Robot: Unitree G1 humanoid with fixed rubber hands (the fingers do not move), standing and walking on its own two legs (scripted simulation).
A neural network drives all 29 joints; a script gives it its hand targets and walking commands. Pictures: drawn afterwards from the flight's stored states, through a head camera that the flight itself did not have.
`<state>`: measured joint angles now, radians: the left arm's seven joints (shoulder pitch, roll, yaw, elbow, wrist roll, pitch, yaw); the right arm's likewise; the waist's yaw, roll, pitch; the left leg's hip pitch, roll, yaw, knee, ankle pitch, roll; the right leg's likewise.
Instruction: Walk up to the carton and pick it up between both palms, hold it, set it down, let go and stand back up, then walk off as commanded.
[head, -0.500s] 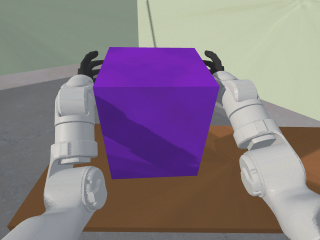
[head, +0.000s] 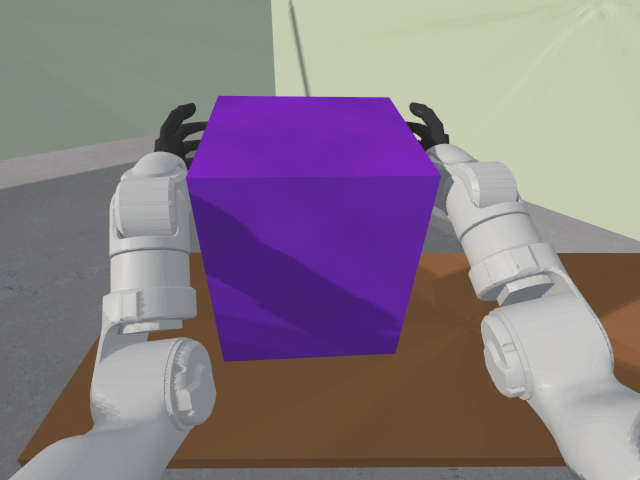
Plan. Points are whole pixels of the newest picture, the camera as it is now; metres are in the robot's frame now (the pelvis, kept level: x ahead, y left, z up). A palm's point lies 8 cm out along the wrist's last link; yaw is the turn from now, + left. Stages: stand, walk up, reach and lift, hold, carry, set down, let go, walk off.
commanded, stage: hold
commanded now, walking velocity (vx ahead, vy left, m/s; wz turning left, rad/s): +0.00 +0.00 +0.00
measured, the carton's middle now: (308, 226) +0.34 +0.00 +0.24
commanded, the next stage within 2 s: none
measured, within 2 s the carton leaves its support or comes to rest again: neither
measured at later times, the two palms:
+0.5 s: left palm (174, 169) +0.35 +0.16 +0.31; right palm (431, 161) +0.36 -0.15 +0.31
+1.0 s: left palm (176, 172) +0.35 +0.15 +0.31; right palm (433, 163) +0.36 -0.15 +0.31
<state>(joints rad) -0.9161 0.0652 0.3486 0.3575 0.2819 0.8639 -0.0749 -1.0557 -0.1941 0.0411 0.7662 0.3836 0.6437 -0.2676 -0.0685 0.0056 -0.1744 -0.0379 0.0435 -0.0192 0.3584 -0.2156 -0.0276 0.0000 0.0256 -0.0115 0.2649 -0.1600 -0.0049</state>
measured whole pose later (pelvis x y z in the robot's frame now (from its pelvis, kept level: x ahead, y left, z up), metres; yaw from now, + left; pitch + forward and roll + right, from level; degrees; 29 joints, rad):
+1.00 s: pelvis +0.00 +0.00 +0.00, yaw +0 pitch -6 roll -1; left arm -0.89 0.07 0.34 0.33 0.27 0.86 -0.07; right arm -1.04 -0.19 0.04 0.75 0.39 0.64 -0.27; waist -0.09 -0.01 -0.17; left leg -0.04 0.04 -0.02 0.36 -0.22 -0.03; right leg 0.00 0.03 -0.01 0.27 -0.16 -0.01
